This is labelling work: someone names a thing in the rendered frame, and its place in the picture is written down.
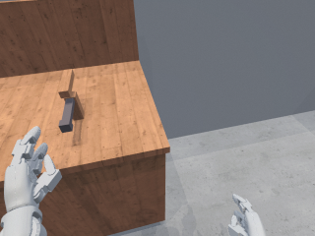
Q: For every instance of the tap lever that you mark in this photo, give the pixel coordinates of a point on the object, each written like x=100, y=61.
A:
x=65, y=124

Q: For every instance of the right robot hand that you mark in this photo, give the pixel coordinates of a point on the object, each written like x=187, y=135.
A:
x=251, y=223

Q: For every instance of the counter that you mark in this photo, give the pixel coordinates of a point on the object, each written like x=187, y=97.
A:
x=113, y=161

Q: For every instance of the left robot hand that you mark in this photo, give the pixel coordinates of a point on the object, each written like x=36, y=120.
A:
x=20, y=176

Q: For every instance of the left robot forearm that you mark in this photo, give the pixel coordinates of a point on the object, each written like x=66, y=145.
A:
x=23, y=221

